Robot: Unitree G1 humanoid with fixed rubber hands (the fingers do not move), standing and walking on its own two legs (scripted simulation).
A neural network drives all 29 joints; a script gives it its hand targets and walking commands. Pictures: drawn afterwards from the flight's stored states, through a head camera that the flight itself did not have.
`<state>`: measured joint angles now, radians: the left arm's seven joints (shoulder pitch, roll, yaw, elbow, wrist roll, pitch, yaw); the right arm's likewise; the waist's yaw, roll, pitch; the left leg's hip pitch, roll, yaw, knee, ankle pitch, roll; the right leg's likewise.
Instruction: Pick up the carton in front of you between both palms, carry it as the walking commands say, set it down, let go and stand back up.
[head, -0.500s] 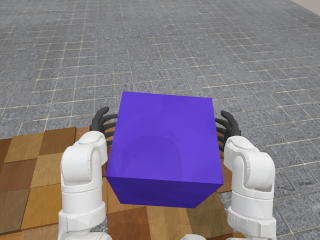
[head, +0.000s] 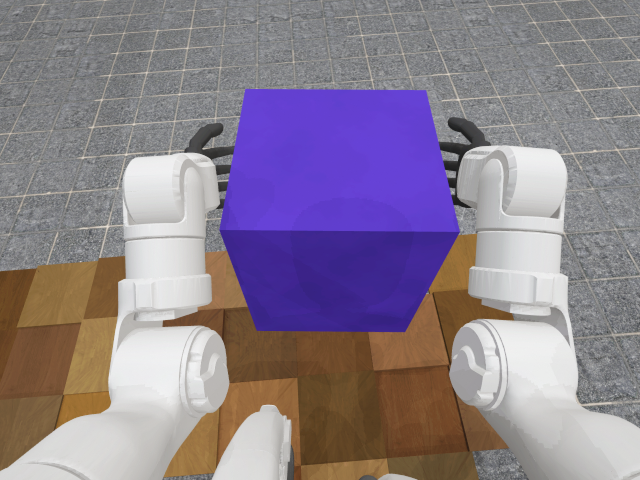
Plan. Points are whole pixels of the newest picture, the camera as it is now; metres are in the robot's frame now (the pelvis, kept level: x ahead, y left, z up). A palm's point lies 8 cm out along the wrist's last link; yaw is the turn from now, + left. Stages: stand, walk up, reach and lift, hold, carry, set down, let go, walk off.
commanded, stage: carry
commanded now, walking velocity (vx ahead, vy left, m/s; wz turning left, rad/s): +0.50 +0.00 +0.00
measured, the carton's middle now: (333, 222) +0.40 +0.01 +0.05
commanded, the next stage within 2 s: none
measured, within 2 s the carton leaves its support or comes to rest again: neither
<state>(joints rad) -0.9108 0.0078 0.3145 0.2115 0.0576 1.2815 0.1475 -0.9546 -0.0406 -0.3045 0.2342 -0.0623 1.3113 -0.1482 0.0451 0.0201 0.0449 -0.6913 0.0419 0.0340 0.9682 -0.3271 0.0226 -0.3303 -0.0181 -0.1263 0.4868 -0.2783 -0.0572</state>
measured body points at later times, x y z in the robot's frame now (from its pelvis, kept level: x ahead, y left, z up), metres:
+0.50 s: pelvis +0.34 +0.03 +0.00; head +0.43 +0.04 +0.44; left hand +0.72 +0.16 +0.07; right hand +0.70 -0.14 +0.08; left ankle +0.28 +0.10 -0.75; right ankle +0.45 -0.11 -0.70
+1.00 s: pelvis +0.66 +0.01 -0.01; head +0.66 +0.00 +0.44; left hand +0.99 +0.17 +0.10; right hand +1.00 -0.13 +0.09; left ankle +0.81 +0.13 -0.72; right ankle +0.56 -0.07 -0.75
